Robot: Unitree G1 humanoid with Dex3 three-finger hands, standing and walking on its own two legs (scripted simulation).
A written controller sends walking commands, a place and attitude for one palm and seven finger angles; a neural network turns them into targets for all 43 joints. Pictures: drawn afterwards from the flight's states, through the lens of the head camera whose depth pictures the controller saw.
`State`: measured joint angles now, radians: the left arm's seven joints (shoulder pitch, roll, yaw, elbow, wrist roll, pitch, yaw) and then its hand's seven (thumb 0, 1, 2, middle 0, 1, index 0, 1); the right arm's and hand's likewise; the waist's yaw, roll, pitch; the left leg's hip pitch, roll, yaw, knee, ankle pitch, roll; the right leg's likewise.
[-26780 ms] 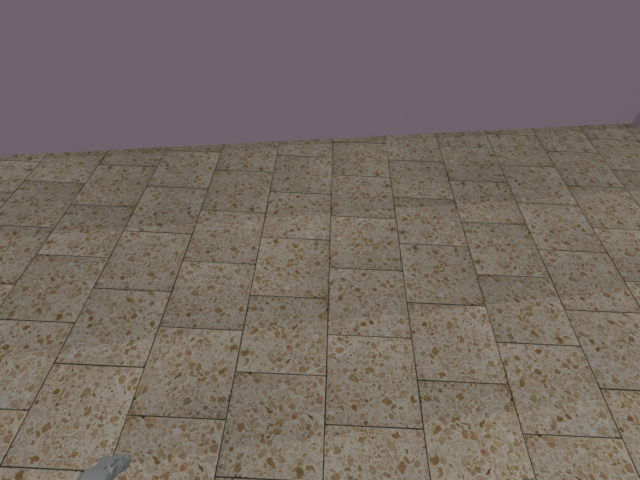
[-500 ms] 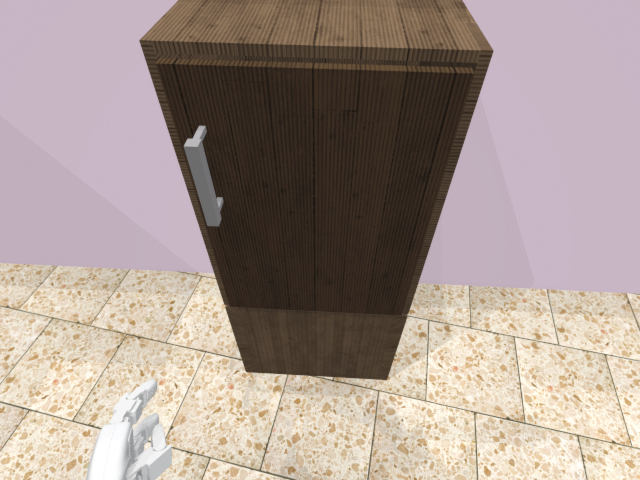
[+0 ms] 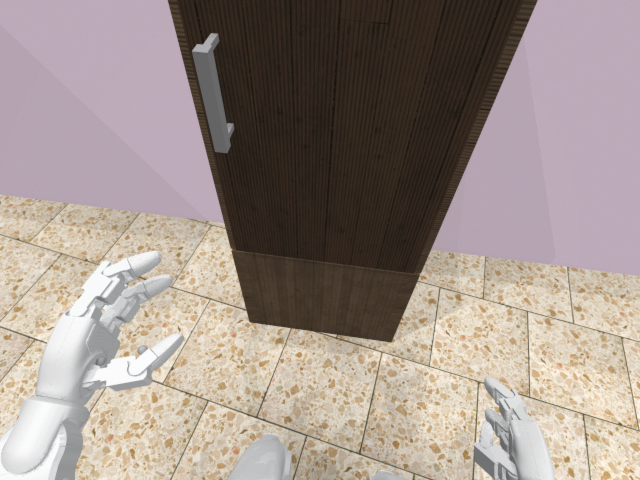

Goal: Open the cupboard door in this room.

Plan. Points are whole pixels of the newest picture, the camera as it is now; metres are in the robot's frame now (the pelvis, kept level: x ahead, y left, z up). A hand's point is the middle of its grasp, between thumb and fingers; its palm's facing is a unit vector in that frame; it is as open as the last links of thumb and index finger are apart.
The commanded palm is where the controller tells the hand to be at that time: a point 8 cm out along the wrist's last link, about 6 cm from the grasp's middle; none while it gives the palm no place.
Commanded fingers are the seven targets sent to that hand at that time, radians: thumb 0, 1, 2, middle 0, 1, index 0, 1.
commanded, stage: raise the hand with hooked fingers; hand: left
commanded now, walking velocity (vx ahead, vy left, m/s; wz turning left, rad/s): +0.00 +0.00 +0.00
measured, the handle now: (217, 96) +0.59 +0.21 +0.15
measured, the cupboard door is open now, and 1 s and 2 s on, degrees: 0 0 0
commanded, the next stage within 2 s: move the hooked fingers beside the handle in 1.46 s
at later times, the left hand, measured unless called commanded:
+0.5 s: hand (103, 279) +0.29 +0.27 +0.11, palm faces -0.04 -1.00 -0.05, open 12.9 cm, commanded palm +0.27 +0.32 +0.13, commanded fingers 0.00 -0.45 0.32 -0.30 -1.17 -0.30 -1.17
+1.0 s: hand (46, 218) +0.32 +0.31 +0.18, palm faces +0.00 -1.00 -0.04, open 14.0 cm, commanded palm +0.28 +0.35 +0.17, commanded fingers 0.00 -0.50 0.30 -0.30 -1.20 -0.30 -1.20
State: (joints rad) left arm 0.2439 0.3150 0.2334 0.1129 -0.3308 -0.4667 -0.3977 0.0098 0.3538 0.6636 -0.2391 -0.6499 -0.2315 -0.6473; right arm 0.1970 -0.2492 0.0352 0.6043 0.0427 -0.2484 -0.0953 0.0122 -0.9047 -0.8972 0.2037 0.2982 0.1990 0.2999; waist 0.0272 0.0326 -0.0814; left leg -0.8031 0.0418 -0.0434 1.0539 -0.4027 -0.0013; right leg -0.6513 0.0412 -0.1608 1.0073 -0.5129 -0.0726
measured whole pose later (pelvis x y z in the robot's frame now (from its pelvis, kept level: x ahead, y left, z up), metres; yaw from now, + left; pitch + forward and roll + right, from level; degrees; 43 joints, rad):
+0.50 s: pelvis +0.03 +0.04 +0.03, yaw -2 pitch +7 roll -2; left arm 0.16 0.36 0.33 0.12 -0.35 -0.24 -0.40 0.00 -0.23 0.41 -0.29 -1.03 -0.28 -1.02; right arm 0.26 -0.27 0.03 0.58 0.05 -0.24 -0.09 0.02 -0.90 -0.90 0.20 0.30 0.20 0.30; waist 0.00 0.01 -0.07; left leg -0.61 0.01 0.04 0.84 -0.35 0.05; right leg -0.48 0.02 -0.08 0.79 -0.43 -0.01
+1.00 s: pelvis +0.02 +0.04 +0.05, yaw -1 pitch +2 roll -2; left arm -0.13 0.48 0.42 0.35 -0.35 -0.06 -0.49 -0.01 -0.50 0.30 -0.30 -1.20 -0.30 -1.19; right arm 0.27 -0.26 0.08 0.59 0.07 -0.20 -0.12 0.01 -0.90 -0.90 0.21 0.30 0.20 0.30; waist 0.02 0.03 -0.03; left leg -0.44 0.00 0.03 0.66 -0.26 0.05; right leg -0.30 0.01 -0.09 0.61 -0.34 -0.02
